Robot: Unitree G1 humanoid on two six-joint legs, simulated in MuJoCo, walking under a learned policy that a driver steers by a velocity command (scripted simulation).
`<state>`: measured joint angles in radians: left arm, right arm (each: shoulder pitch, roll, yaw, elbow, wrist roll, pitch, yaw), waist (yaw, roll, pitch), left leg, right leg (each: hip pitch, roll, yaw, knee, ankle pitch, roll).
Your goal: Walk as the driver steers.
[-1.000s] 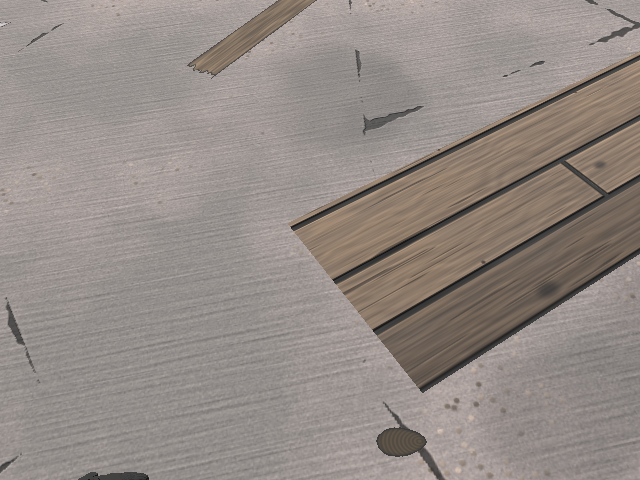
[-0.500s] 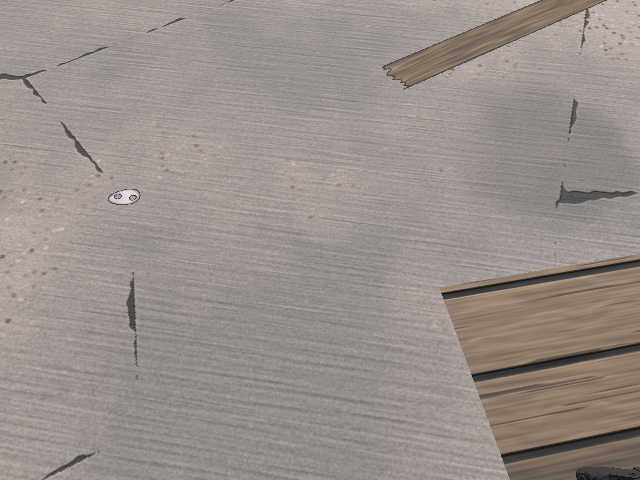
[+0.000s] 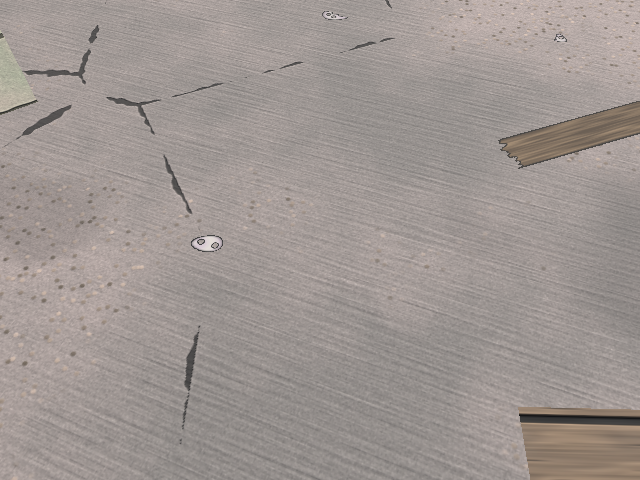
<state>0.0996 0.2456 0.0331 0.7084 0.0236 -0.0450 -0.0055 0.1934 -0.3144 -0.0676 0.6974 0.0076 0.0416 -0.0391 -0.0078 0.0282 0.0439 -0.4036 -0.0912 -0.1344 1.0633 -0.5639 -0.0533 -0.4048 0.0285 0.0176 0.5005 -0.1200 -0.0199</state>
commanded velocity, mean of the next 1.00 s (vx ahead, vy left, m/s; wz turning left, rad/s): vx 0.32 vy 0.00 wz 0.05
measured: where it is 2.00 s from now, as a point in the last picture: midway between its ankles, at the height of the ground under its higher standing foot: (359, 451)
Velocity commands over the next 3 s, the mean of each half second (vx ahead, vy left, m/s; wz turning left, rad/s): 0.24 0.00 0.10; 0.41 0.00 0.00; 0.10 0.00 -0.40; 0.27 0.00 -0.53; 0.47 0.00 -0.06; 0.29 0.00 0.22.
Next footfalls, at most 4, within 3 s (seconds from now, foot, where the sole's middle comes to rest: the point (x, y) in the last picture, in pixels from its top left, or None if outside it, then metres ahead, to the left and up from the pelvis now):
0.18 left None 0.05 0.14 -0.77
0.50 right None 0.21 -0.12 -0.77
0.98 left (291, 446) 0.53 0.11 -0.77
1.44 right None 0.46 -0.13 -0.77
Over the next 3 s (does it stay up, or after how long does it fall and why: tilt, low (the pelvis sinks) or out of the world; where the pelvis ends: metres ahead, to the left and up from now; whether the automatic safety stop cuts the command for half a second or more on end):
stays up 0.95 -0.30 0.00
